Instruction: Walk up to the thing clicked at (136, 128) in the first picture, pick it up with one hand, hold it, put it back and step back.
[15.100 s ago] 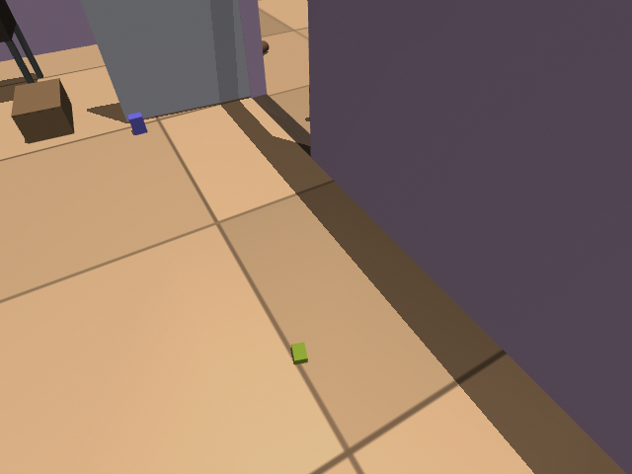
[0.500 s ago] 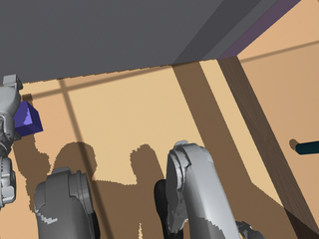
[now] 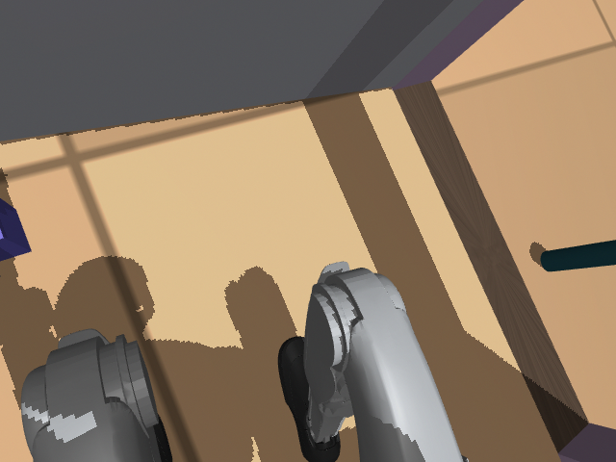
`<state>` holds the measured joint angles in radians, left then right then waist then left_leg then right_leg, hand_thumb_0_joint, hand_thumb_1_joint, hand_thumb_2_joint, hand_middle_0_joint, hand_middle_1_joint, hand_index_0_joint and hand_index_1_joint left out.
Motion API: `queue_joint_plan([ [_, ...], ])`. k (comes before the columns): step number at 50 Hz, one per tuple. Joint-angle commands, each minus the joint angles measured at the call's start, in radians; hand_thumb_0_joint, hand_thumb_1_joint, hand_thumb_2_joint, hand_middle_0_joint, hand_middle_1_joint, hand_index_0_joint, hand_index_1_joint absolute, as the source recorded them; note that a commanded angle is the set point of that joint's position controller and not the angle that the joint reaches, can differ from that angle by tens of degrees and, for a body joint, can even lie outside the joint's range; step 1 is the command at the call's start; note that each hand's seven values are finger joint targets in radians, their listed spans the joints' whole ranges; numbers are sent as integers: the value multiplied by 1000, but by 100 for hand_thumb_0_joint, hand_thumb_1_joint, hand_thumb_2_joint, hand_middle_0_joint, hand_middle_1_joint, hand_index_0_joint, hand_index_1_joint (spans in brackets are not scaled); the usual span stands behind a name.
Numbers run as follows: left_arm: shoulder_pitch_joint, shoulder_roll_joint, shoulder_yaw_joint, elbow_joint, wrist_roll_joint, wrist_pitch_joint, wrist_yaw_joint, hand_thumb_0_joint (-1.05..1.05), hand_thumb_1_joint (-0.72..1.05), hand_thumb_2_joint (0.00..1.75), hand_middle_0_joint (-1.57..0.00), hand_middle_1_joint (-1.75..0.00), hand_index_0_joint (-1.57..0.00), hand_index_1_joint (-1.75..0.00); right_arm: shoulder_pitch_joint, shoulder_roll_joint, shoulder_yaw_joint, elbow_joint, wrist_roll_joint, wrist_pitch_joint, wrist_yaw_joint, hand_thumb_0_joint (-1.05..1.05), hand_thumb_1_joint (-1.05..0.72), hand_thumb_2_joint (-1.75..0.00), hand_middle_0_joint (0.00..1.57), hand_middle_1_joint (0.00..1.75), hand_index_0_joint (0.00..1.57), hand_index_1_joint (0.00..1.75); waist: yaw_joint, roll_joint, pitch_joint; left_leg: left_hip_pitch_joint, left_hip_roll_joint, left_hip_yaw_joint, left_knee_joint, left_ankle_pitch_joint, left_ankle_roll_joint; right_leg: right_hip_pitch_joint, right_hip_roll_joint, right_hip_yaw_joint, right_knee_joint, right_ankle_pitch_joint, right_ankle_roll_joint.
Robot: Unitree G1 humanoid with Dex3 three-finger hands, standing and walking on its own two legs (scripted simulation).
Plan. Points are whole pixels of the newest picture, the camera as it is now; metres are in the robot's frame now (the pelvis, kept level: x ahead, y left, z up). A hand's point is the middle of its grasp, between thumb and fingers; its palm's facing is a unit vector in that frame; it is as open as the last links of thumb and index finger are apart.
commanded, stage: rest palm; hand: left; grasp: from above
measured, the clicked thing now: out of the picture +0.46 +0.31 -0.25
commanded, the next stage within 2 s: close in 0.30 s
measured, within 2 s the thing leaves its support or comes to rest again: neither
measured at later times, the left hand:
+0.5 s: hand out of the picture +0.45 +0.31 -0.23, palm faces -0.45 -0.15 -0.88, open 13.9 cm
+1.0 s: hand out of the picture +0.45 +0.31 -0.22, palm faces -0.44 -0.14 -0.89, open 12.2 cm
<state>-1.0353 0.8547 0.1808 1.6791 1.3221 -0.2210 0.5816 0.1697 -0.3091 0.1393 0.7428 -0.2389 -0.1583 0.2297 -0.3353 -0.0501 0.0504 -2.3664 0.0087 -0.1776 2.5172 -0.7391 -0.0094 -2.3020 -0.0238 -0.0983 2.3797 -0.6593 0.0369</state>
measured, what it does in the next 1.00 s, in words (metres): stands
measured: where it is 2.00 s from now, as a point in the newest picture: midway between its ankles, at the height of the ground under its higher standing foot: (239, 458)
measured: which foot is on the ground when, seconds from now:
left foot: down 0.00-1.00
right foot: down 0.00-1.00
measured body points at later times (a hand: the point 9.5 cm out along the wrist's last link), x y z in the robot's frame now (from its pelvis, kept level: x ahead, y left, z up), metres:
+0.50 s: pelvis +0.00 +0.00 +0.00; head +0.27 +0.09 +0.34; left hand +0.47 +0.31 -0.18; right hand +0.02 -0.26 -0.08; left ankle +0.06 +0.13 -0.27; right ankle +0.11 -0.13 -0.27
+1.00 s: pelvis -0.01 +0.00 +0.00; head +0.26 +0.10 +0.35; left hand +0.47 +0.31 -0.17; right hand +0.03 -0.25 -0.07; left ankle +0.06 +0.13 -0.27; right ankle +0.11 -0.13 -0.27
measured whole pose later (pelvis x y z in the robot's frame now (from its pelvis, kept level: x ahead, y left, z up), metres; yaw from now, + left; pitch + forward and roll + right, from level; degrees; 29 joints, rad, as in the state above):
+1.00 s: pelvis -0.01 +0.00 +0.00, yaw -2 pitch +30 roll -12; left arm -1.09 0.94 0.15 1.81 1.32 -0.21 0.63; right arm 0.14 -0.33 0.22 0.72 -0.27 -0.23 0.28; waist -0.37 -0.08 0.09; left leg -2.35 0.01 -0.21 2.54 -0.73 0.00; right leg -2.27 -0.01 -0.13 2.37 -0.64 0.05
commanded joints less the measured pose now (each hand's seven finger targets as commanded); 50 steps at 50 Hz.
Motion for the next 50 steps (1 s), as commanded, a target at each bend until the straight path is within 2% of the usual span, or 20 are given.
queue_joint_plan([
  [1,-277,254,36,-72,-6,22,48,0,-52,103,-7,-99,-6,-100,227,-306,-91,21,-11,-12,10,0,-88,-90,20,30,20,30,-32,415,-641,514,-9,102,-256,259,25,339,48,-115,-184,258,-58],
  [5,-267,244,29,-73,-18,34,37,0,-52,100,-7,-98,-6,-99,220,-311,-89,17,-15,-23,25,0,-88,-90,20,30,20,30,-39,415,-638,512,-9,104,-247,272,28,362,47,-114,-190,272,-56],
  [6,-261,266,51,-77,-24,33,38,0,-53,101,-7,-97,-5,-98,235,-311,-87,24,-15,-21,28,0,-88,-90,20,30,20,30,-40,422,-651,522,-8,99,-250,287,28,381,47,-117,-188,283,-54],
  [7,-262,252,36,-83,-31,30,35,0,-52,101,-7,-98,-6,-99,216,-313,-89,15,-10,-23,28,0,-89,-90,20,30,20,30,-28,425,-663,517,-7,95,-253,280,26,373,47,-115,-185,275,-58],
  [8,-256,245,29,-41,-29,31,32,0,-53,100,-7,-98,-5,-99,222,-305,-82,23,-14,-25,33,0,-89,-90,20,30,20,30,-47,415,-628,502,-6,94,-247,262,27,363,47,-119,-180,264,-58],
  [14,-256,254,28,-73,-41,17,27,0,-52,100,-7,-100,-6,-100,218,-315,-80,22,-12,-28,40,0,-89,-90,20,30,20,30,-40,396,-640,495,-6,97,-241,253,32,389,53,-115,-199,259,-56],
  [15,-246,229,8,-47,-43,18,22,0,-53,101,-7,-100,-6,-101,214,-306,-76,18,-11,-30,42,0,-89,-90,20,30,20,30,-53,389,-623,490,-5,96,-229,257,33,392,54,-114,-196,266,-54],
  [17,-241,262,26,-52,-44,10,32,0,-53,100,-7,-98,-6,-99,221,-311,-68,24,-10,-26,38,0,-89,-90,20,30,20,30,-38,377,-651,478,-6,89,-240,260,33,413,56,-118,-204,268,-55],
  [20,-232,240,8,-28,-38,6,33,0,-52,101,-7,-100,-6,-101,215,-312,-60,22,-16,-25,41,0,-89,-90,20,30,20,30,-49,380,-621,486,-4,83,-244,259,31,396,60,-125,-198,265,-56],
  [22,-241,248,5,-16,-37,0,42,0,-37,97,-15,-101,-16,-100,201,-314,-57,17,-15,-28,39,0,-88,-89,20,30,20,30,-43,399,-621,489,-3,78,-250,244,27,382,60,-128,-198,249,-59],
  [23,-244,235,-8,9,-35,1,41,0,-34,96,-18,-100,-18,-99,199,-307,-46,14,-15,-30,42,0,-88,-90,20,30,20,30,-58,385,-588,477,-2,74,-247,232,27,368,59,-132,-192,243,-58],
  [28,-256,240,-22,39,-31,-5,51,0,-27,87,-22,-97,-24,-94,189,-318,-32,8,-24,-41,42,0,-88,-90,20,30,20,30,-72,368,-548,441,-3,73,-251,190,32,371,63,-134,-206,212,-55],
  [31,-253,265,-10,14,-30,-6,58,0,-24,88,-25,-96,-26,-95,184,-316,-24,5,-23,-42,39,0,-88,-90,20,30,20,30,-52,396,-607,481,-1,71,-251,231,27,395,65,-135,-203,243,-57],
  [33,-280,232,-35,23,-20,-6,62,0,-20,88,-28,-94,-30,-93,192,-313,-21,4,-29,-45,43,0,-88,-90,20,30,20,30,-83,380,-580,476,1,70,-240,238,29,389,65,-138,-201,259,-52],
  [35,-276,239,-34,53,-25,-5,67,0,-16,86,-31,-92,-33,-91,183,-314,-10,4,-30,-48,43,0,-88,-90,20,30,20,30,-83,353,-541,425,-1,68,-240,191,34,372,67,-141,-210,220,-50],
  [41,-271,270,-27,29,-14,5,74,0,-10,83,-38,-88,-39,-87,166,-325,-14,-7,-28,-57,44,0,-89,-90,20,30,20,30,-63,389,-562,455,1,67,-253,194,28,370,69,-137,-207,217,-55],
  [43,-295,260,-25,15,-16,10,75,0,-9,85,-38,-88,-39,-87,172,-323,-10,-7,-31,-59,47,0,-89,-90,20,30,20,30,-77,396,-568,482,4,53,-260,212,23,362,65,-146,-197,232,-53],
  [45,-290,241,-43,63,-17,15,69,0,-6,80,-41,-86,-42,-85,167,-321,-7,-8,-31,-67,51,0,-89,-90,20,30,20,30,-93,362,-504,434,3,58,-250,166,31,341,65,-142,-204,202,-50],
  [48,-300,296,-17,14,-14,14,74,0,-4,82,-44,-85,-45,-84,169,-340,-13,-10,-28,-65,46,0,-89,-90,20,30,20,30,-68,401,-565,465,1,62,-259,189,28,370,68,-136,-212,213,-54],
  [50,-285,272,-23,29,-11,20,74,0,-1,81,-46,-83,-47,-83,171,-334,-14,-12,-29,-67,49,0,-89,-90,20,30,20,30,-71,412,-556,485,4,54,-268,202,21,358,64,-143,-199,221,-55],
])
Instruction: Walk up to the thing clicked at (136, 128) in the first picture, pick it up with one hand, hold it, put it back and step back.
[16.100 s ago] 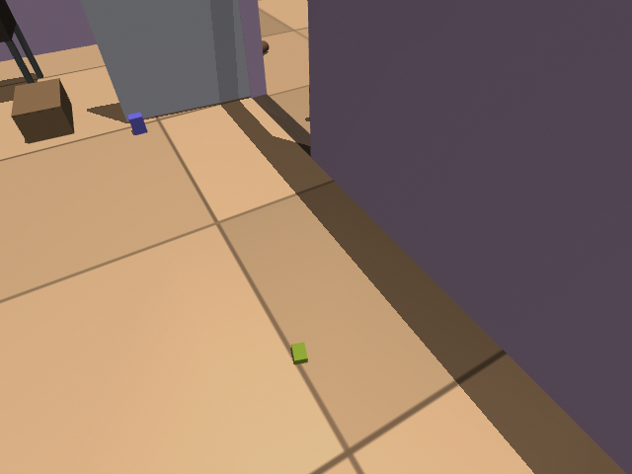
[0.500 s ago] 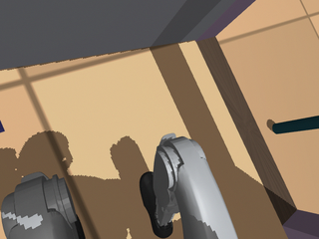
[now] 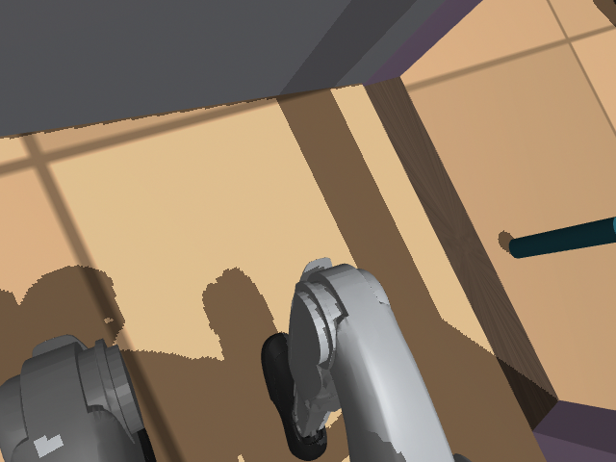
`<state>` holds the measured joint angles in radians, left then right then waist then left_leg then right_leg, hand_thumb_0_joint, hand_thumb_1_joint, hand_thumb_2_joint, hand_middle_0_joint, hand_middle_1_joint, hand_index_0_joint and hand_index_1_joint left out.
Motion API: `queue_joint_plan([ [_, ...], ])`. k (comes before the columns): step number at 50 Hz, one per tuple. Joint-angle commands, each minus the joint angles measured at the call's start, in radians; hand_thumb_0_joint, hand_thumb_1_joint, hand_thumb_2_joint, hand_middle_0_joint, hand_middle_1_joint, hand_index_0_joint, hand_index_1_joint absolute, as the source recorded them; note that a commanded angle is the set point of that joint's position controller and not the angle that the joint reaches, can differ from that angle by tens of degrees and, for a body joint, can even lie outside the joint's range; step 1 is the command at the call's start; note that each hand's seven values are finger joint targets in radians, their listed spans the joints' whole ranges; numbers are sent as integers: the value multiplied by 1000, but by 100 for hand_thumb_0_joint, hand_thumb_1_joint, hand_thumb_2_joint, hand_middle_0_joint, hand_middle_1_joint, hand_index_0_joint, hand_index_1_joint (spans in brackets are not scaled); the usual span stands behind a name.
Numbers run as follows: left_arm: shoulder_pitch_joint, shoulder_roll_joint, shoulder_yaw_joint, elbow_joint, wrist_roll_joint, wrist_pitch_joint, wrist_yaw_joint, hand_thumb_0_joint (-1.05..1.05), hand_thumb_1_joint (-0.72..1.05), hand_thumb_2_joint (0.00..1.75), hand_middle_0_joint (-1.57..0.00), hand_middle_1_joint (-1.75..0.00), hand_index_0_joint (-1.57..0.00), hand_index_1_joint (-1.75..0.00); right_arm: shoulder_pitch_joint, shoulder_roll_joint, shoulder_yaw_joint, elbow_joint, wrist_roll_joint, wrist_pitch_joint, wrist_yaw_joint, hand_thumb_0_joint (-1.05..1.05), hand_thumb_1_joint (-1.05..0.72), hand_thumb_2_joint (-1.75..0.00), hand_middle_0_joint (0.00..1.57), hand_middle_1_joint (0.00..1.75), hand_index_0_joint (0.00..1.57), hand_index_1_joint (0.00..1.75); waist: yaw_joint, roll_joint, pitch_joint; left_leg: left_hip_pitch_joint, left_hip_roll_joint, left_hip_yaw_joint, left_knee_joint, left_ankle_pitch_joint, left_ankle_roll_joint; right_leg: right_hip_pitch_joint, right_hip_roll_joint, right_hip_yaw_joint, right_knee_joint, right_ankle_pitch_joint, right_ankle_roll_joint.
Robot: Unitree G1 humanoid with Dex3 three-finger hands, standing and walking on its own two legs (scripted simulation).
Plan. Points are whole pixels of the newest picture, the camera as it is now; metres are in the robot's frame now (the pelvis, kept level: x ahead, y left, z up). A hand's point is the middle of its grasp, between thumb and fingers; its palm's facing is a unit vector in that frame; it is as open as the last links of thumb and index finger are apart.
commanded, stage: close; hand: left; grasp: from above
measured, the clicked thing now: out of the picture +0.45 +0.32 -0.25
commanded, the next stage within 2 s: settle in 0.74 s
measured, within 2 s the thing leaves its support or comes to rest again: leaves its support in 1.26 s
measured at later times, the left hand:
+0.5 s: hand out of the picture +0.44 +0.32 -0.22, palm faces -0.44 -0.14 -0.89, open 11.5 cm
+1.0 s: hand out of the picture +0.44 +0.32 -0.21, palm faces -0.44 -0.14 -0.89, open 10.9 cm
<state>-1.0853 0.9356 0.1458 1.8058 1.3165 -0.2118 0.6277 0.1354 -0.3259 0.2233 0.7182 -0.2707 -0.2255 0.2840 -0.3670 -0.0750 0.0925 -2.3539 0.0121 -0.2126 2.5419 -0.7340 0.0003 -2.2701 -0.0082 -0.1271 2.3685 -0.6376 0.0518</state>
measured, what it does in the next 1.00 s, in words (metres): stands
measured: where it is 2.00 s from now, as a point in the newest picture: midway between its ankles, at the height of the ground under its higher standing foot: (226, 459)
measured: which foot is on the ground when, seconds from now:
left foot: down 0.00-1.00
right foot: down 0.00-1.00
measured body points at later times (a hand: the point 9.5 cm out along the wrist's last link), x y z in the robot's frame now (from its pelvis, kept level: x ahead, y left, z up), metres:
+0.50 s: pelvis +0.00 +0.00 +0.00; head +0.26 +0.10 +0.35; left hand +0.46 +0.32 -0.17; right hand +0.04 -0.26 -0.07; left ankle +0.06 +0.12 -0.27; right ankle +0.12 -0.13 -0.27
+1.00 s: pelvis +0.00 +0.00 +0.00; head +0.26 +0.11 +0.35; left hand +0.46 +0.32 -0.16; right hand +0.04 -0.25 -0.07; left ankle +0.06 +0.12 -0.27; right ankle +0.12 -0.13 -0.27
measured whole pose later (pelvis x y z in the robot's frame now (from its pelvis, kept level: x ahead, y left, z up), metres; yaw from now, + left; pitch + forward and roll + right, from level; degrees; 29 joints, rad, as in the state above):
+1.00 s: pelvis +0.00 +0.00 +0.00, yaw +0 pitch +31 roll -12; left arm -1.08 0.92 0.12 1.76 1.28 -0.20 0.60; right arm 0.15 -0.33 0.23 0.70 -0.26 -0.22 0.27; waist -0.36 -0.07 0.08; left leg -2.36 0.01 -0.21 2.53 -0.73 0.00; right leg -2.27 -0.01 -0.13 2.36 -0.64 0.05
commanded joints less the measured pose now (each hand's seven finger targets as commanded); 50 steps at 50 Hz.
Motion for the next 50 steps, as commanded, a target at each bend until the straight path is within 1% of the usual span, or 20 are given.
queue_joint_plan([
  [1,-228,183,12,-86,-11,10,30,0,-1,82,-46,-84,-46,-84,202,-309,-91,9,2,1,-3,0,-89,-90,20,30,20,30,-40,422,-598,455,2,84,-294,196,12,328,51,-119,-184,200,-70],
  [4,-204,174,8,-62,-15,10,29,0,0,79,-46,-84,-47,-83,197,-307,-92,9,2,5,-4,0,-89,-90,20,30,20,30,-37,405,-577,420,-1,95,-286,183,18,332,54,-112,-196,193,-69],
  [5,-226,163,-8,-67,-15,11,21,0,1,79,-47,-85,-48,-83,195,-304,-87,5,-1,2,-2,0,-89,-90,20,30,20,30,-56,383,-556,407,-2,97,-275,165,23,323,51,-112,-198,183,-66],
  [6,-225,175,3,-93,-16,12,19,0,2,79,-47,-84,-48,-83,201,-310,-91,8,1,2,-3,0,-89,-90,20,30,20,30,-44,406,-586,434,-2,98,-281,183,20,332,50,-110,-197,193,-67],
  [8,-210,147,-27,-58,-20,15,9,0,4,80,-50,-84,-51,-83,193,-320,-100,5,-1,-6,-2,0,-89,-90,20,30,20,30,-57,389,-542,409,-3,104,-272,144,24,313,53,-106,-203,165,-66],
  [10,-220,181,2,-105,-23,11,14,0,8,79,-52,-82,-53,-81,209,-316,-91,7,5,-2,-4,0,-89,-90,20,30,20,30,-34,401,-596,437,-4,94,-291,177,19,339,49,-111,-204,182,-68],
  [12,-217,147,-28,-74,-23,11,4,0,9,78,-54,-82,-55,-81,195,-311,-93,5,5,-8,-1,0,-89,-90,20,30,20,30,-50,393,-546,430,-1,89,-289,139,18,299,47,-113,-198,158,-67],
  [14,-233,158,-24,-86,-27,9,2,0,11,77,-55,-81,-56,-80,204,-308,-86,3,5,-7,0,0,-89,-90,20,30,20,30,-53,376,-568,425,-1,94,-274,163,22,333,51,-109,-202,182,-65],
  [18,-203,166,-10,-100,-34,5,6,0,11,80,-57,-80,-57,-80,214,-306,-93,10,11,1,-6,0,-89,-90,20,30,20,30,-25,399,-619,444,-3,96,-285,196,17,353,53,-111,-206,200,-69],
  [23,-226,143,-32,-96,-40,2,-2,0,15,78,-59,-80,-59,-80,216,-298,-84,13,8,1,-4,0,-89,-90,20,30,20,30,-52,386,-592,430,-3,102,-267,209,22,359,54,-108,-201,221,-66],
  [30,-197,166,-16,-112,-40,-2,1,0,22,83,-65,-81,-65,-81,212,-306,-84,2,9,7,-9,0,-89,-90,20,30,20,30,-21,408,-623,445,-4,92,-294,205,15,356,52,-113,-195,207,-71],
  [32,-205,129,-41,-90,-40,2,-5,0,24,82,-66,-80,-66,-80,204,-303,-83,2,8,2,-5,0,-89,-90,20,30,20,30,-44,389,-571,431,-2,90,-286,184,16,325,50,-115,-193,194,-68],
  [34,-195,134,-48,-69,-40,2,-9,0,27,83,-68,-81,-69,-81,205,-305,-80,-2,8,0,-7,0,-89,-90,20,30,20,30,-54,364,-544,401,-4,96,-284,155,22,333,54,-111,-206,174,-66],
  [36,-202,166,-28,-101,-42,0,-6,0,29,82,-71,-79,-70,-79,206,-312,-84,-4,15,1,-11,0,-90,-90,20,30,20,30,-28,383,-571,414,-5,92,-293,166,19,338,51,-108,-206,174,-70],
  [39,-193,156,-36,-83,-37,4,-9,0,32,82,-73,-79,-73,-79,213,-309,-78,-9,11,4,-11,0,-89,-90,20,30,20,30,-41,360,-564,404,-5,95,-288,162,23,349,53,-108,-209,173,-67],
  [40,-198,170,-26,-104,-40,2,-7,0,32,83,-73,-79,-73,-79,210,-311,-80,-6,17,5,-14,0,-89,-90,20,30,20,30,-27,380,-590,425,-4,95,-294,177,19,349,53,-106,-207,183,-69],
  [42,-193,152,-33,-92,-39,3,-6,0,35,84,-76,-79,-75,-79,216,-313,-85,-8,10,6,-13,0,-89,-90,20,30,20,30,-36,384,-592,423,-4,97,-292,178,19,356,57,-107,-208,185,-69],
  [47,-211,172,-12,-131,-38,9,-3,0,26,84,-73,-81,-74,-81,214,-306,-88,-6,15,11,-18,0,-91,-90,20,30,20,30,-16,428,-637,465,-4,89,-302,211,10,339,52,-112,-191,209,-73],
  [48,-219,155,-23,-113,-34,13,-5,0,27,82,-75,-79,-75,-80,219,-302,-86,-1,11,9,-14,0,-92,-91,20,30,20,30,-35,431,-610,460,-4,92,-293,210,11,327,51,-113,-187,212,-73],
  [50,-206,162,-15,-133,-34,16,-7,0,28,86,-76,-80,-76,-81,212,-305,-92,-7,13,9,-13,0,-91,-90,20,30,20,30,-26,431,-621,471,-3,95,-294,214,10,332,52,-111,-189,217,-73],
])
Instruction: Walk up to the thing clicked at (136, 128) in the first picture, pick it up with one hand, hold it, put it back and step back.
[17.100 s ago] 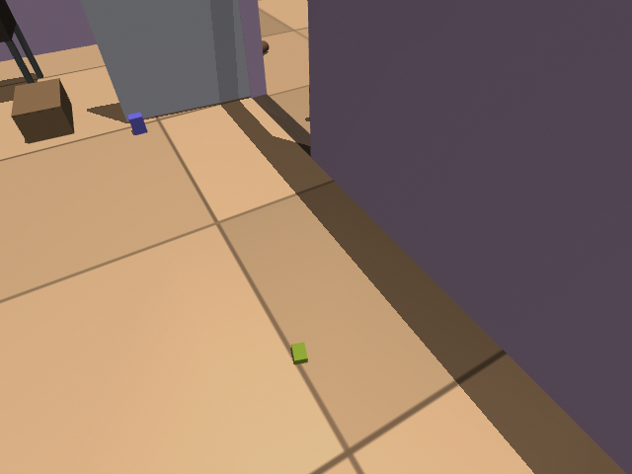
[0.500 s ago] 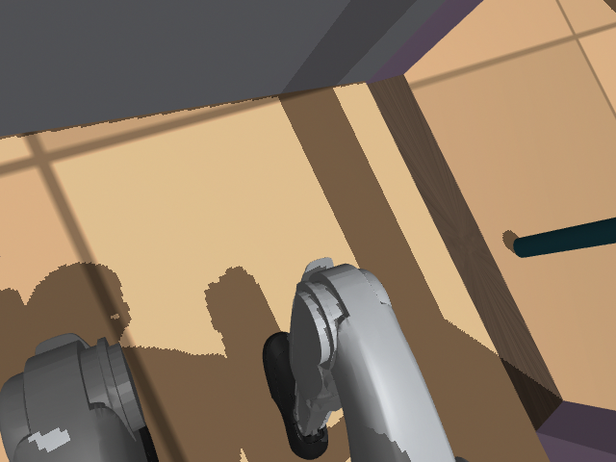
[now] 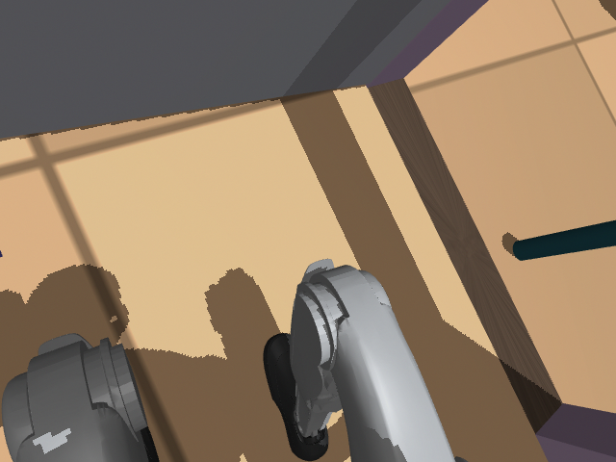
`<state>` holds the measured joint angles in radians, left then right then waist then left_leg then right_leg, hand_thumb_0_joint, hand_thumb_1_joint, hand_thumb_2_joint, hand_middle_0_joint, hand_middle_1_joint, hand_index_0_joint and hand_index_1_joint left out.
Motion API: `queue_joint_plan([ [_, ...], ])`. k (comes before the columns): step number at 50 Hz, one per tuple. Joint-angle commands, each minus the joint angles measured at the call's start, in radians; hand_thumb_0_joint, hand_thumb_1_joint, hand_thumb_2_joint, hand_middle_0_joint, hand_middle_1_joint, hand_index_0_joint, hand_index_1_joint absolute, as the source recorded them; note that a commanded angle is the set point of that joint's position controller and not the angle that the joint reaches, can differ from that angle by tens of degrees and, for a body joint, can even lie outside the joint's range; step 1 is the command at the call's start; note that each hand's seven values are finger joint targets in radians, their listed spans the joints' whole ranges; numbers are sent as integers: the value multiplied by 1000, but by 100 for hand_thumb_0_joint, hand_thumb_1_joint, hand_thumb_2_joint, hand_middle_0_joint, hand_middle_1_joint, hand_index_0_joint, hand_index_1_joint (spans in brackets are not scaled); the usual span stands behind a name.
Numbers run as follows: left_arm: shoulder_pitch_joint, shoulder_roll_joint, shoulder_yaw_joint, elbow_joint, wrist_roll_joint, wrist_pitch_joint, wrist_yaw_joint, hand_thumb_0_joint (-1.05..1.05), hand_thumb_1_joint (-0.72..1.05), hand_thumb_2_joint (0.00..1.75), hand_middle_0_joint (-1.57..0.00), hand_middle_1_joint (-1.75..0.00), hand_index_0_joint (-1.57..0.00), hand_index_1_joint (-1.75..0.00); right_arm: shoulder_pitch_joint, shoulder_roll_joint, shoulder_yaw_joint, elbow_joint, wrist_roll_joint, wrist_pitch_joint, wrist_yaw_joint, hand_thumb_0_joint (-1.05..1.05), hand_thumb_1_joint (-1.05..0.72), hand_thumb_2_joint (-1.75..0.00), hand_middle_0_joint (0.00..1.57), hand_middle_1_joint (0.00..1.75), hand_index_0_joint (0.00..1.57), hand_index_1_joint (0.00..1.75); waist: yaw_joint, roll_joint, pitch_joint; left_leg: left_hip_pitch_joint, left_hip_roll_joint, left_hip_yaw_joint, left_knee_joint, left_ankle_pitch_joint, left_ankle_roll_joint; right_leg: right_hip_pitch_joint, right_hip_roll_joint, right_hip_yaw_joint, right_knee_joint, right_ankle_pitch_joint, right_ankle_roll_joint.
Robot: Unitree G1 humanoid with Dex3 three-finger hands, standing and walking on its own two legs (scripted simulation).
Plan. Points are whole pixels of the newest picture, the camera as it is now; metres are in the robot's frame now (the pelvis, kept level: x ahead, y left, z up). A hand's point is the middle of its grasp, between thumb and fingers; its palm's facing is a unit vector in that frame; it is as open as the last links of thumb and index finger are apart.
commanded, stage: settle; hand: left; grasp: from above
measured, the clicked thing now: out of the picture +0.45 +0.32 -0.25
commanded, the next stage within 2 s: lift in 0.78 s
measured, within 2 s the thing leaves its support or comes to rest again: leaves its support in 0.26 s
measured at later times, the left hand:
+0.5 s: hand out of the picture +0.44 +0.32 -0.16, palm faces -0.41 -0.11 -0.91, open 9.9 cm
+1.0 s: hand out of the picture +0.43 +0.32 -0.10, palm faces -0.43 -0.10 -0.90, open 9.9 cm
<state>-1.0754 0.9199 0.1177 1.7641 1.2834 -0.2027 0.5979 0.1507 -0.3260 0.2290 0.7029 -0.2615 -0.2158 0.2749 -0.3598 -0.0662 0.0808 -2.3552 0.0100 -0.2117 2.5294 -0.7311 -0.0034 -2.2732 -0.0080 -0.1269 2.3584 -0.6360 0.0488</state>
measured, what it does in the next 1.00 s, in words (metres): rises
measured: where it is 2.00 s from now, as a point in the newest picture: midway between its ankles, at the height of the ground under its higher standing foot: (228, 459)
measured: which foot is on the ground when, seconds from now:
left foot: down 0.00-1.00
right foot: down 0.00-1.00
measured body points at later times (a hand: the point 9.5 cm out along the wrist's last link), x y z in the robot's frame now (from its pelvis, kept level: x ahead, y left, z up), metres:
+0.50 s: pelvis +0.01 +0.00 +0.02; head +0.25 +0.08 +0.40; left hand +0.46 +0.32 -0.10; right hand +0.08 -0.27 -0.08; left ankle +0.06 +0.12 -0.27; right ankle +0.12 -0.13 -0.27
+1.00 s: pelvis +0.00 -0.01 +0.05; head +0.22 +0.07 +0.44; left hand +0.45 +0.32 -0.04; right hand +0.06 -0.28 -0.05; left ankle +0.06 +0.12 -0.27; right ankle +0.12 -0.13 -0.27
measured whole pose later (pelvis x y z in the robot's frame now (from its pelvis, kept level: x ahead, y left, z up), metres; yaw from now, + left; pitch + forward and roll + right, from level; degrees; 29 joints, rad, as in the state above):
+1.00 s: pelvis +0.00 -0.01 +0.05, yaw +6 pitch +36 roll -7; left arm -0.94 0.68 0.07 1.36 1.21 -0.14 0.33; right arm 0.19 -0.29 0.03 0.74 -0.10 -0.06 0.16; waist -0.23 0.03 -0.09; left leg -2.25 0.00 -0.11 2.31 -0.69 0.00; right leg -2.21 -0.04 -0.05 2.22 -0.63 0.03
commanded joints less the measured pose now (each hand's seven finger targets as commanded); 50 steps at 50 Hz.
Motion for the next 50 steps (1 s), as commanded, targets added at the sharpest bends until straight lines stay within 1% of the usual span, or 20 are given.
queue_joint_plan([
  [1,-230,175,13,-102,-4,9,20,0,31,86,-78,-80,-77,-81,205,-308,-106,11,2,0,-2,0,-91,-90,20,30,20,30,-37,434,-611,469,-3,103,-281,210,15,345,53,-106,-183,216,-70],
  [3,-238,210,45,-171,-10,11,22,0,30,88,-78,-80,-77,-82,202,-303,-114,19,7,4,-2,0,-92,-91,20,30,20,30,-4,460,-681,491,-4,105,-286,228,13,363,50,-102,-185,225,-74],
  [4,-231,199,37,-170,-7,14,17,0,30,88,-79,-79,-77,-81,206,-301,-120,19,10,3,0,0,-92,-91,20,30,20,30,-11,467,-668,489,-5,111,-282,223,13,355,48,-98,-184,222,-75],
  [6,-210,211,72,-225,-10,18,18,0,28,87,-77,-78,-75,-80,208,-298,-137,24,14,7,1,0,-92,-91,20,30,20,30,21,501,-705,519,-4,110,-296,242,6,338,45,-101,-179,226,-81],
  [8,-212,202,83,-275,-6,26,12,0,29,82,-76,-77,-75,-78,218,-307,-164,25,20,12,3,0,-91,-91,20,30,20,30,18,522,-730,550,-6,115,-300,269,1,324,39,-97,-168,246,-84],
  [9,-209,202,89,-316,-7,28,10,0,28,80,-74,-77,-74,-78,220,-299,-175,33,29,19,5,0,-91,-91,20,30,20,30,32,536,-753,552,-6,119,-304,274,2,325,42,-92,-168,249,-87],
  [11,-217,157,72,-384,-24,33,2,0,28,80,-76,-76,-75,-77,210,-292,-195,21,42,25,8,0,-91,-91,20,30,20,30,39,527,-786,549,-8,135,-306,262,9,338,43,-78,-186,241,-88],
  [12,-229,107,38,-444,-34,36,-4,0,28,80,-75,-77,-74,-77,200,-279,-200,14,53,26,8,0,-91,-91,20,30,20,30,46,539,-811,562,-11,140,-318,281,7,345,40,-77,-197,258,-89],
  [17,-202,98,39,-525,-58,76,-47,0,34,78,-82,-69,-80,-71,227,-269,-249,50,98,51,1,0,-91,-90,20,30,20,30,88,527,-868,600,-14,153,-357,277,10,323,27,-52,-210,248,-94],
  [21,-218,44,7,-525,-72,104,-95,0,40,77,-88,-67,-87,-69,234,-249,-265,53,116,72,-14,0,-91,-91,20,30,20,30,86,473,-877,615,-19,163,-381,266,18,350,29,-36,-253,238,-93],
  [25,-212,34,-5,-497,-93,112,-151,0,50,82,-98,-65,-95,-68,239,-234,-263,51,127,91,-32,0,-91,-91,20,30,20,30,86,367,-836,550,-28,180,-384,272,32,410,25,-19,-289,243,-86],
  [31,-205,23,-19,-499,-109,87,-222,0,55,78,-100,-64,-99,-66,229,-216,-264,28,137,111,-61,0,-91,-91,20,30,20,30,93,328,-835,546,-33,189,-413,248,32,458,21,-3,-324,214,-85],
  [33,-223,45,-5,-535,-106,72,-225,0,56,82,-102,-64,-100,-67,229,-217,-267,23,142,120,-75,0,-91,-90,20,30,20,30,108,329,-868,550,-34,193,-415,259,33,476,17,2,-335,227,-82],
  [35,-228,27,-23,-521,-94,64,-237,0,55,82,-102,-64,-99,-67,235,-214,-266,19,146,125,-82,0,-91,-91,20,30,20,30,93,317,-841,542,-33,192,-417,256,34,470,17,3,-337,225,-84],
  [40,-247,69,-3,-523,-85,48,-228,0,56,83,-102,-64,-100,-67,229,-206,-267,16,143,136,-104,0,-91,-90,20,30,20,30,108,298,-849,529,-34,201,-432,204,38,489,20,17,-367,164,-82],
  [44,-269,67,0,-553,-79,50,-214,0,60,78,-106,-69,-105,-70,226,-202,-274,19,148,142,-120,0,-93,-91,20,30,20,30,122,352,-881,578,-34,199,-471,185,30,460,19,8,-364,143,-89],
  [45,-263,51,-9,-558,-80,54,-214,0,52,82,-98,-61,-97,-62,228,-202,-277,18,152,142,-123,0,-89,-90,20,30,20,30,122,370,-878,593,-35,195,-487,177,27,442,17,5,-364,135,-93],
  [46,-259,65,-5,-566,-79,58,-215,0,57,77,-103,-68,-102,-69,226,-203,-280,19,155,143,-127,0,-93,-91,20,30,20,30,128,375,-895,608,-32,195,-490,177,28,448,19,6,-367,135,-94],
  [47,-252,60,-4,-583,-77,66,-218,0,59,84,-104,-66,-101,-69,242,-209,-285,18,159,142,-130,0,-92,-91,20,30,20,30,130,378,-909,643,-32,189,-500,196,25,445,14,2,-367,158,-94],
  [50,-223,75,10,-647,-108,91,-241,0,61,90,-106,-68,-103,-71,251,-209,-295,11,175,153,-135,0,-92,-91,20,30,20,30,154,398,-975,693,-32,188,-522,254,26,487,9,5,-373,216,-93],
])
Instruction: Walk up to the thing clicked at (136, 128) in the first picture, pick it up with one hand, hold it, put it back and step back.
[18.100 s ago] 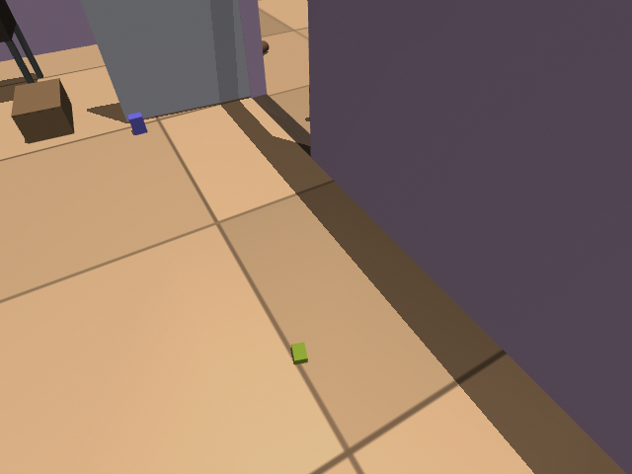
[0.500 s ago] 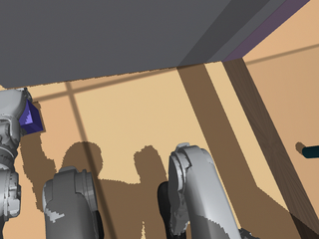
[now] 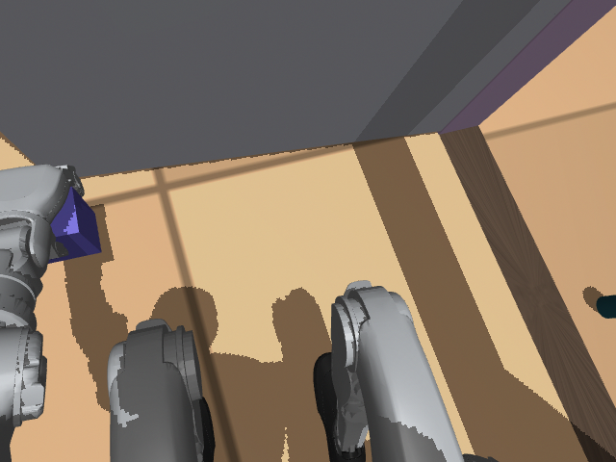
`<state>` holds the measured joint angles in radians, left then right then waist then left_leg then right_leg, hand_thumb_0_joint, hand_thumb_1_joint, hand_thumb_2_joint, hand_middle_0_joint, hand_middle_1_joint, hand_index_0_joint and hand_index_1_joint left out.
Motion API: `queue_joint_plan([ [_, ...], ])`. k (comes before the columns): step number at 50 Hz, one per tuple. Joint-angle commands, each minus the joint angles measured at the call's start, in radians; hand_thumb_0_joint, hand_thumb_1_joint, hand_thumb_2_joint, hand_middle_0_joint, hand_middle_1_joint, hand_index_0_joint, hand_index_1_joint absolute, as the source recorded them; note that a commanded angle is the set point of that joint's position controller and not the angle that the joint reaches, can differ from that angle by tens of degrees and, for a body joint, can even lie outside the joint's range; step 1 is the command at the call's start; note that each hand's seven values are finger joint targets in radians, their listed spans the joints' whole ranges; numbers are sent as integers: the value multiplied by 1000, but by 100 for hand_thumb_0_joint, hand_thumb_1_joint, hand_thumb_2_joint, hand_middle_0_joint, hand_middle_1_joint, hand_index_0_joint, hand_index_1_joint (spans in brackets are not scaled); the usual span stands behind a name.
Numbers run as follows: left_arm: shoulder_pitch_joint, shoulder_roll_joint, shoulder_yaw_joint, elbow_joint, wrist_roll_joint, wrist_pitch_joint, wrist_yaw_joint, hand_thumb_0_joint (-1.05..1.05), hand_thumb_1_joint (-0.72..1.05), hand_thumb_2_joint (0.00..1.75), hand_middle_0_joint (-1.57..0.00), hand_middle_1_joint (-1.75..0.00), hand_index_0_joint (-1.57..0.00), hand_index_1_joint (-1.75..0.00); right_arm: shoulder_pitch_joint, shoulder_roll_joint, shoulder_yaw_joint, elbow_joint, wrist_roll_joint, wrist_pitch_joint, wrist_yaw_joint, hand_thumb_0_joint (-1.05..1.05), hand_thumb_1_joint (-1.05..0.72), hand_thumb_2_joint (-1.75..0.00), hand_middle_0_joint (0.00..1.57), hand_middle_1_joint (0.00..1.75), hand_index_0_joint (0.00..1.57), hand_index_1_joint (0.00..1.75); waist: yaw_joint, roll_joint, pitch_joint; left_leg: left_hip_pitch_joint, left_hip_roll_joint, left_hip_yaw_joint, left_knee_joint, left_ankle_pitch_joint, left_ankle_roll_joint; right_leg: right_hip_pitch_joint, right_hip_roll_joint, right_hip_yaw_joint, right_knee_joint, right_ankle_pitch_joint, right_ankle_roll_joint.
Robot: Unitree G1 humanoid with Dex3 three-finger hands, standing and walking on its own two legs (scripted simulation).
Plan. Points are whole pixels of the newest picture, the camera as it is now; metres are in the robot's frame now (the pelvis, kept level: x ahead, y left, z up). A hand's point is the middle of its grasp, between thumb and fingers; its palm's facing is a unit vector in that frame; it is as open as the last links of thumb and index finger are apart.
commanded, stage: lift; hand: left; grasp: from above
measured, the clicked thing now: (58, 227) +0.48 +0.28 -0.20
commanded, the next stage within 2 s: hold in 1.52 s
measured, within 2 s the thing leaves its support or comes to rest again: neither
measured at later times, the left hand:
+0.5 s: hand out of the picture +0.42 +0.29 -0.02, palm faces -0.45 -0.09 -0.89, open 9.9 cm
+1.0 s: hand out of the picture +0.36 +0.26 +0.18, palm faces -0.45 -0.12 -0.89, open 9.9 cm
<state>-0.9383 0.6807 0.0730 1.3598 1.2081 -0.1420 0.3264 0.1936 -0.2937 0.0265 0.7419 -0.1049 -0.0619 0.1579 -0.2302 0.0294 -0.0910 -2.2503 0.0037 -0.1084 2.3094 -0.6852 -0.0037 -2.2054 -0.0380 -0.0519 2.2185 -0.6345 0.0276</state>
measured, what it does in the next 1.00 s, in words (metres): rises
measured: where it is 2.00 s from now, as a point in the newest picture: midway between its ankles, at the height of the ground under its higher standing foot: (272, 457)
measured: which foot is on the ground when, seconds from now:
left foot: down 0.00-1.00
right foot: down 0.00-1.00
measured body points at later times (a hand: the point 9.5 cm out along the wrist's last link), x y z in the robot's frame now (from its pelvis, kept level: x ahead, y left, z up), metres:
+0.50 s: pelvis +0.00 +0.01 +0.10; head +0.19 +0.05 +0.50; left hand +0.44 +0.29 +0.03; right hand +0.10 -0.27 -0.02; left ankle +0.08 +0.12 -0.33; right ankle +0.11 -0.13 -0.33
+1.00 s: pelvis +0.03 +0.00 +0.27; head +0.13 +0.02 +0.71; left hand +0.38 +0.27 +0.23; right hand +0.14 -0.25 +0.15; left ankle +0.08 +0.12 -0.33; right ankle +0.11 -0.13 -0.33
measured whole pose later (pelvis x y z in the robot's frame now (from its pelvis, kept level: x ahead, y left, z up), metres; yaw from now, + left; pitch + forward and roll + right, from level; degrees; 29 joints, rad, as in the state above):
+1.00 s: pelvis +0.03 +0.00 +0.27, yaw +4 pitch +21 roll -3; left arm -0.41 0.43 -0.15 0.85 0.98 0.05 0.14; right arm 0.20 -0.23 -0.01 0.74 0.04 0.01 -0.05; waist -0.09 0.04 -0.16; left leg -1.21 0.04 -0.02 1.39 -0.55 0.00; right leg -1.19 -0.02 -0.03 1.33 -0.50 0.03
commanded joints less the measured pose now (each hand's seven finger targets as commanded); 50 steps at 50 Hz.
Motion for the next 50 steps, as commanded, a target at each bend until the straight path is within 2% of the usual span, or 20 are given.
queue_joint_plan([
  [1,-350,294,38,-246,-40,39,16,0,60,91,-106,-68,-103,-71,209,-235,-92,-33,23,4,-20,0,-92,-91,20,30,20,30,16,288,-796,588,-24,85,-306,203,28,423,41,-68,-244,209,-72],
  [2,-362,287,33,-260,-51,41,0,0,61,91,-106,-68,-103,-71,208,-236,-95,-33,27,9,-23,0,-92,-91,20,30,20,30,8,296,-775,564,-27,84,-320,180,30,422,40,-65,-256,192,-71],
  [6,-296,272,28,-337,-61,51,-44,0,60,90,-105,-67,-103,-69,210,-229,-105,-48,43,23,-38,0,-91,-91,20,30,20,30,36,303,-789,636,-23,65,-376,181,23,439,39,-64,-279,186,-73],
  [9,-232,245,15,-354,-77,61,-75,0,62,91,-107,-67,-104,-70,205,-224,-109,-64,57,36,-47,0,-91,-91,20,30,20,30,34,254,-739,641,-21,52,-421,148,27,451,41,-63,-322,160,-67],
  [11,-251,251,16,-449,-100,59,-94,0,61,90,-105,-68,-103,-70,195,-218,-113,-78,63,41,-55,0,-91,-91,20,30,20,30,44,267,-766,660,-21,55,-444,142,28,478,41,-53,-349,153,-68],
  [12,-199,231,8,-437,-104,65,-105,0,60,90,-105,-67,-103,-70,193,-215,-111,-81,66,44,-57,0,-91,-91,20,30,20,30,48,262,-756,678,-20,51,-457,151,27,484,39,-55,-359,160,-66],
  [16,-146,197,-12,-513,-124,72,-132,0,62,92,-105,-70,-103,-73,188,-205,-112,-95,78,52,-70,0,-91,-91,20,30,20,30,57,251,-753,744,-16,44,-510,200,23,529,39,-50,-406,193,-65],
  [18,-145,219,-1,-591,-137,72,-139,0,64,90,-106,-71,-104,-72,174,-199,-119,-109,82,56,-78,0,-91,-91,20,30,20,30,75,246,-793,773,-18,59,-529,194,28,587,41,-40,-444,188,-64],
  [21,-94,186,-13,-614,-158,79,-152,0,65,87,-107,-68,-105,-70,153,-187,-117,-117,87,60,-90,0,-91,-91,20,30,20,30,73,197,-740,781,-19,61,-572,166,33,635,40,-31,-502,167,-59],
  [24,-91,190,-10,-721,-165,88,-150,0,64,88,-106,-69,-104,-71,133,-180,-126,-130,97,63,-106,0,-91,-90,20,30,20,30,96,252,-787,881,-13,50,-651,161,25,695,42,-29,-542,168,-58],
  [25,-32,158,-19,-656,-164,100,-152,0,64,89,-106,-68,-104,-70,128,-183,-125,-122,100,64,-111,0,-91,-91,20,30,20,30,90,210,-745,892,-12,34,-671,155,25,691,38,-30,-556,168,-55],
  [26,-28,127,-41,-685,-168,102,-153,0,66,86,-106,-69,-105,-70,120,-169,-125,-124,104,65,-115,0,-91,-90,20,30,20,30,83,214,-729,909,-9,36,-696,161,21,709,44,-33,-576,170,-56],
  [27,-40,159,-26,-722,-172,107,-150,0,65,88,-106,-69,-105,-70,115,-171,-125,-124,107,66,-121,0,-90,-90,20,30,20,30,94,207,-745,934,-12,41,-710,162,24,753,43,-25,-607,171,-55],
  [28,18,136,-31,-681,-173,118,-150,0,66,89,-106,-69,-105,-70,109,-164,-124,-122,111,67,-127,0,-90,-90,20,30,20,30,95,189,-720,946,-11,41,-731,170,22,765,44,-25,-628,171,-55],
  [33,31,93,-58,-766,-195,146,-149,0,66,87,-106,-68,-105,-70,79,-147,-121,-116,122,66,-153,0,-90,-90,20,30,20,30,103,197,-680,1065,-4,39,-856,164,18,872,46,-17,-738,168,-52],
  [37,113,33,-93,-751,-208,173,-150,0,66,84,-106,-65,-105,-67,61,-131,-112,-105,132,62,-173,0,-90,-90,20,30,20,30,109,161,-620,1160,2,44,-947,183,14,965,51,-10,-830,177,-52],
  [39,136,78,-64,-767,-208,182,-145,0,62,86,-105,-63,-102,-66,60,-130,-112,-100,137,63,-186,0,-90,-90,20,30,20,30,127,138,-631,1218,3,52,-986,206,16,1040,52,-2,-887,193,-51],
  [41,135,18,-108,-779,-219,185,-145,0,60,87,-104,-63,-101,-66,51,-113,-104,-98,139,60,-196,0,-90,-90,20,30,20,30,116,136,-560,1240,2,53,-1040,190,14,1080,56,6,-940,183,-49],
  [44,167,-14,-125,-711,-224,193,-142,0,61,85,-104,-62,-101,-65,55,-107,-99,-81,141,51,-212,0,-90,-90,20,30,20,30,111,83,-475,1282,6,51,-1108,180,16,1138,57,15,-1023,173,-46],
  [50,198,-56,-153,-658,-232,197,-127,0,61,86,-105,-61,-102,-65,60,-101,-99,-76,140,30,-226,0,-90,-90,20,30,20,30,129,51,-405,1394,8,60,-1236,215,17,1289,57,27,-1165,205,-45],
])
